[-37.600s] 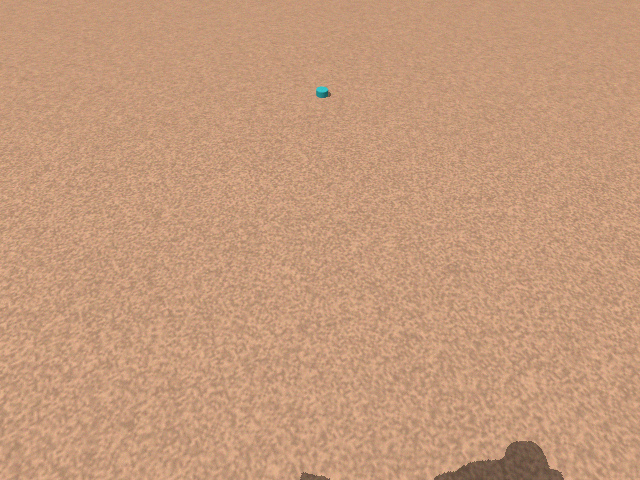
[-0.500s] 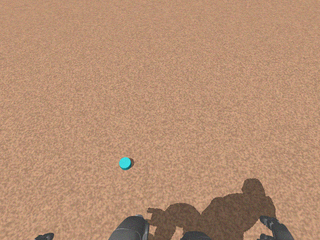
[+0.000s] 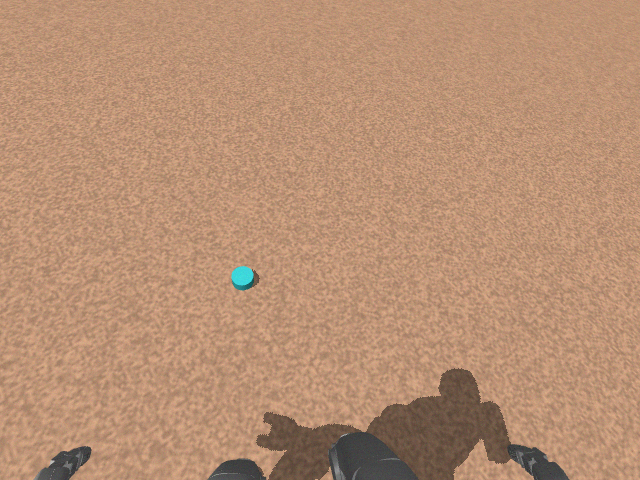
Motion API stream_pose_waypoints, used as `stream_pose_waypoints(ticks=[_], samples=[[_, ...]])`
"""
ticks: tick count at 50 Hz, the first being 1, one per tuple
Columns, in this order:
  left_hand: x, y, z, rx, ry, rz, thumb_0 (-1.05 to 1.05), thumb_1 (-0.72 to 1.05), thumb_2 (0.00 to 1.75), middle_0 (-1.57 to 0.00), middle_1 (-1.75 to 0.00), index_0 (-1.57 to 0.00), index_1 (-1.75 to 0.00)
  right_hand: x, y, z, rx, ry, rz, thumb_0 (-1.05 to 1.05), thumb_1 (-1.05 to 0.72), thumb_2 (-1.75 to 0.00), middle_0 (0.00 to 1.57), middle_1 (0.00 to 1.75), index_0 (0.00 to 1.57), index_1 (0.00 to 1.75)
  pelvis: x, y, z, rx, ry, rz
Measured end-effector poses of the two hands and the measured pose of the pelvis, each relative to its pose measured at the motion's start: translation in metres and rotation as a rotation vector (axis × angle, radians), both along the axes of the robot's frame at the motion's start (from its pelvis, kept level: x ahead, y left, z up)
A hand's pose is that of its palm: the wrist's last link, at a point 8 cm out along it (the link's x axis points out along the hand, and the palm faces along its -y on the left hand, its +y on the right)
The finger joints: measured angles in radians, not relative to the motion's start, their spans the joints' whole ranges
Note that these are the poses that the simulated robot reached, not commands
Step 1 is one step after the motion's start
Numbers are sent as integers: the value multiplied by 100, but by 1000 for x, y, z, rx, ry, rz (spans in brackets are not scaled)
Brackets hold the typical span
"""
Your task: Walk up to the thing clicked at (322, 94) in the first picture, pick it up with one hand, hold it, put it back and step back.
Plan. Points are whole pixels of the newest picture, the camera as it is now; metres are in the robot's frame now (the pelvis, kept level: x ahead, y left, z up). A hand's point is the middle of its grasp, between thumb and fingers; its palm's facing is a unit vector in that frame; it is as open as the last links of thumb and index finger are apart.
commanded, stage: step back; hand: left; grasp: from above
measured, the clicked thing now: (242, 278) +0.75 +0.19 -0.75
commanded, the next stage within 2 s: stand in 1.86 s
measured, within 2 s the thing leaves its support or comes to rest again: neither
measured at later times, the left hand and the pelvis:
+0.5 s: hand out of the picture -0.06 +0.23 -0.13, palm faces -0.01 -0.89 -0.46, open 7.4 cm; pelvis -0.18 -0.05 -0.01, yaw +1 degrees
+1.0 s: hand out of the picture -0.28 +0.20 -0.15, palm faces -0.01 -0.92 -0.40, open 7.4 cm; pelvis -0.33 -0.07 -0.01, yaw -2 degrees
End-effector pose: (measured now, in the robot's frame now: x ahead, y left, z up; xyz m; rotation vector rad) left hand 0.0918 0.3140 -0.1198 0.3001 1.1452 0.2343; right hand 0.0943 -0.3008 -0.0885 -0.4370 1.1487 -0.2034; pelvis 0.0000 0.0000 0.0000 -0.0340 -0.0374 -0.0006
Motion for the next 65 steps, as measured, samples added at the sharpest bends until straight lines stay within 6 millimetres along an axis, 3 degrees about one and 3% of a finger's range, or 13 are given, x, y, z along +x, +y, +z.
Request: stream_pose_waypoints(ticks=[9,13,16,19,24,28,32,36,40,45,51,57,65], samples=[[-87,-13,-7,69,109,-48,1,90,90,-20,-30,-20,-30,-33,-32,-16,20,-136,-2,0,-90,-90,21,30,21,30,-71,-24,-18,33,-11,-81],[-126,-35,2,73,105,-47,1,90,90,-20,-30,-20,-30,-69,-53,-34,44,-127,-43,0,-90,-90,21,30,20,30,-105,-37,-22,-2,-35,-51],[-152,-46,17,78,102,-42,1,90,90,-21,-30,-20,-30,-104,-59,-34,65,-76,-72,0,-91,-90,21,30,20,30,-120,-43,-12,70,-23,-72],[-163,-50,28,91,90,-33,1,90,90,-21,-30,-20,-30,-141,-64,-34,70,-30,-81,1,-91,-90,21,30,20,30,-135,-46,-4,84,0,-50],[-162,-49,32,117,-7,-53,1,90,90,-21,-30,-21,-30,-202,-66,-41,46,85,-67,1,-91,-90,21,30,20,30,-168,-48,-7,64,21,0],[-168,-45,19,101,-98,-49,1,90,90,-21,-30,-20,-30,-237,-58,-46,26,140,-26,1,-91,-90,21,30,20,30,-201,-46,-17,45,14,54],[-193,-46,2,50,-103,-32,1,90,90,-20,-30,-20,-30,-265,-45,-39,30,132,-19,1,-91,-90,21,30,20,30,-234,-44,-19,85,-21,46],[-229,-56,3,3,-58,-19,1,90,90,-20,-30,-20,-30,-280,-47,-22,17,93,-4,1,-91,-90,21,30,21,30,-256,-46,-7,17,-12,56],[-271,-59,3,0,-27,-9,1,90,90,-21,-30,-20,-30,-280,-56,-11,5,17,14,1,-90,-90,21,30,21,30,-280,-53,-4,14,10,28],[-328,-66,-4,43,42,-30,1,90,90,-21,-30,-20,-30,-282,-76,-17,25,-92,13,1,-90,-90,21,30,21,30,-310,-67,-15,25,1,-32],[-387,-75,8,57,95,0,1,90,90,-21,-30,-20,-30,-316,-80,-25,75,-72,-30,0,-91,-90,21,30,20,30,-327,-71,-8,27,-24,-35],[-399,-61,13,61,65,25,1,90,90,-21,-30,-21,-30,-352,-72,-36,81,25,-26,1,-91,-90,21,30,20,30,-336,-59,-8,27,-11,15],[-384,-42,10,51,71,-5,1,90,90,-21,-30,-20,-30,-382,-47,-30,104,39,-60,1,-91,-90,21,30,20,30,-343,-49,-4,47,-15,-3]])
